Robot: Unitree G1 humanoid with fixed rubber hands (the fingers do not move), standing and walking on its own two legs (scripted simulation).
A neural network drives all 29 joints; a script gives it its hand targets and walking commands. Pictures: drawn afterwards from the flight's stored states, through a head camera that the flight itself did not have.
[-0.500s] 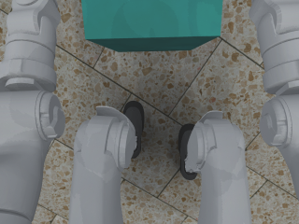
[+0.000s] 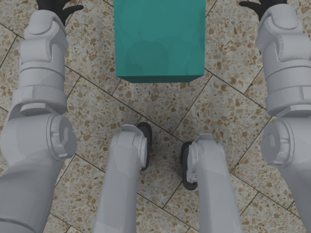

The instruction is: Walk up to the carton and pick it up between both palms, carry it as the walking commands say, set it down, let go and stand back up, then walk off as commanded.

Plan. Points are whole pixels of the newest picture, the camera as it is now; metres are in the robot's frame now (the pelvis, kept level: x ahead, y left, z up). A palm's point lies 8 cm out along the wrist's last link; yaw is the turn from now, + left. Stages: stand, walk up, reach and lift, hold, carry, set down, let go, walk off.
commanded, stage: set down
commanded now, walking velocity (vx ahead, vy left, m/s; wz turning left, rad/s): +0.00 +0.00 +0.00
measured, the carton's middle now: (159, 46) +0.54 +0.07 -0.37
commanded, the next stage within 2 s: let go in 0.62 s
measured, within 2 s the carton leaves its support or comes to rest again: neither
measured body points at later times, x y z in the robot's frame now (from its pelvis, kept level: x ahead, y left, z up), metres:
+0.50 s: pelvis +0.02 +0.01 +0.14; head +0.33 +0.04 +0.46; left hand +0.53 +0.28 +0.04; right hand +0.57 -0.14 +0.04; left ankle +0.13 +0.11 -0.47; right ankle +0.06 -0.10 -0.47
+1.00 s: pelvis +0.07 +0.01 +0.21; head +0.32 +0.04 +0.58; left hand +0.43 +0.28 +0.09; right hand +0.48 -0.17 +0.09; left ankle +0.13 +0.11 -0.47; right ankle +0.06 -0.10 -0.47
